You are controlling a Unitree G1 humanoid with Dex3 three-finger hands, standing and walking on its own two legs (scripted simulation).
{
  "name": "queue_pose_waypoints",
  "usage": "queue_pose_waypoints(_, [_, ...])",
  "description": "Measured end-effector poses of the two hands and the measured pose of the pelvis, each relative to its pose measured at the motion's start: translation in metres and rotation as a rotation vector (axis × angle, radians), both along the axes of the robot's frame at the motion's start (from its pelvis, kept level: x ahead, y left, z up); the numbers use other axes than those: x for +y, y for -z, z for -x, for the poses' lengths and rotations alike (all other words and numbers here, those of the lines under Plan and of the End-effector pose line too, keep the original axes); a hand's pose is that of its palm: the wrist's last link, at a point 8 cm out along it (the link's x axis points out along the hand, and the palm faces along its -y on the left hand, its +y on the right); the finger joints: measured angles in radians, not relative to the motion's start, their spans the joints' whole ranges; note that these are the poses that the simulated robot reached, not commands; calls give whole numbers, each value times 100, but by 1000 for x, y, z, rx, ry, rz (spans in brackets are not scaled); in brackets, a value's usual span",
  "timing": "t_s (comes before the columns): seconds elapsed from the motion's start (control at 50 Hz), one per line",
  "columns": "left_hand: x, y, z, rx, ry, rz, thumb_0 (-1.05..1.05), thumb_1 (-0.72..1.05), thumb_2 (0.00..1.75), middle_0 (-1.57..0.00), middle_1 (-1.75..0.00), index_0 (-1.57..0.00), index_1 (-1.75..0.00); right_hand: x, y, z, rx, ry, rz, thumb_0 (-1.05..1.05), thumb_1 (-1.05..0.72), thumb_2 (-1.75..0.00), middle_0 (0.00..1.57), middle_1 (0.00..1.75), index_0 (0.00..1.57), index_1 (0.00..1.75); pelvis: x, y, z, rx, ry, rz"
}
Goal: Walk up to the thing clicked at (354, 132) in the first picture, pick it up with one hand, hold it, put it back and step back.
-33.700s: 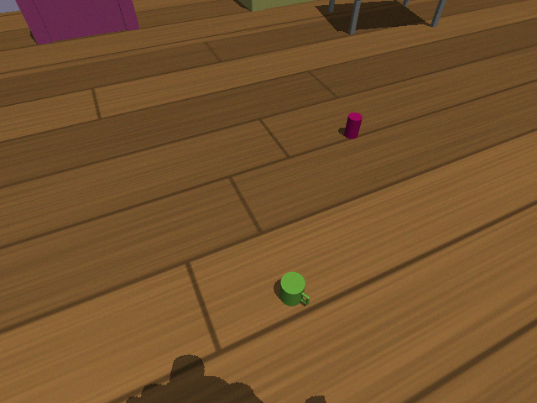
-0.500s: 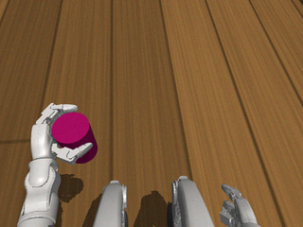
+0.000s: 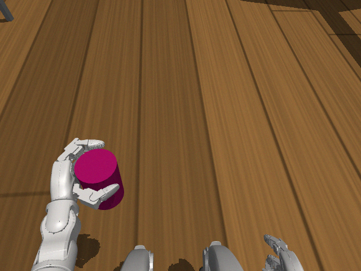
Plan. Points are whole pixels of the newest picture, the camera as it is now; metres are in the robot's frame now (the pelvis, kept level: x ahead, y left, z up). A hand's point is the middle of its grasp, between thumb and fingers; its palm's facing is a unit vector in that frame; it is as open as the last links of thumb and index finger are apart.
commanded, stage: lift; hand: left
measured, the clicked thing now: (102, 180) +0.33 +0.18 -0.03
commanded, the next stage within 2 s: hold in 0.70 s
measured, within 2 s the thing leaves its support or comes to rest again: neither
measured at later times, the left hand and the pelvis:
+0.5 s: hand (95, 161) +0.34 +0.17 +0.05, palm faces +0.13 -0.99 -0.04, open 11.3 cm; pelvis +0.01 +0.00 +0.04, yaw +0 degrees
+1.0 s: hand (95, 154) +0.34 +0.16 +0.08, palm faces +0.12 -0.99 -0.03, open 11.3 cm; pelvis +0.02 -0.01 +0.05, yaw +0 degrees
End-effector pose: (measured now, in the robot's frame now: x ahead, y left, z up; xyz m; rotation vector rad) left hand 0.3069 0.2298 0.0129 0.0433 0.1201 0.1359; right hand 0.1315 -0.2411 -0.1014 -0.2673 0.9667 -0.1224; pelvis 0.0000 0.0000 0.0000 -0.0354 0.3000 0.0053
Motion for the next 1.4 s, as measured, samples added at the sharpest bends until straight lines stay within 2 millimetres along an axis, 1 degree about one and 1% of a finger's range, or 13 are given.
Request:
queue_pose_waypoints(0.2, [-3,-26,-3,-8,-8,3,0,-53,110,-64,-98,-63,-99,5,-21,-3,-12,-4,-8,1,-91,-90,20,30,20,30,-1,-21,-5,-56,-1,-5])
queue_pose_waypoints(0.34, [-7,-38,-6,-13,-1,1,0,-53,110,-64,-99,-63,-100,3,-31,-3,-10,3,-9,1,-91,-90,20,30,20,30,-3,-31,-8,-84,0,-8])
queue_pose_waypoints(0.6, [-12,-50,-8,-14,5,14,0,-53,110,-64,-99,-63,-100,-4,-44,-2,-2,23,1,1,-91,-91,20,30,20,30,-5,-43,-15,-120,2,-12])
queue_pose_waypoints(0.8, [-13,-59,-11,-21,12,12,0,-53,110,-64,-99,-63,-100,-5,-49,-3,-2,27,-2,1,-91,-91,20,30,20,30,-6,-49,-18,-141,3,-13])
queue_pose_waypoints(1.1, [-15,-70,-9,-33,10,16,-1,-52,108,-64,-98,-63,-99,-4,-57,-5,-16,32,-10,1,-92,-91,20,30,20,30,-6,-55,-20,-169,4,-15])
queue_pose_waypoints(1.4, [-13,-81,-4,-39,10,7,-1,-52,108,-63,-98,-62,-99,-2,-63,-4,-36,32,-19,1,-92,-91,20,30,20,30,-5,-60,-16,-197,4,-16])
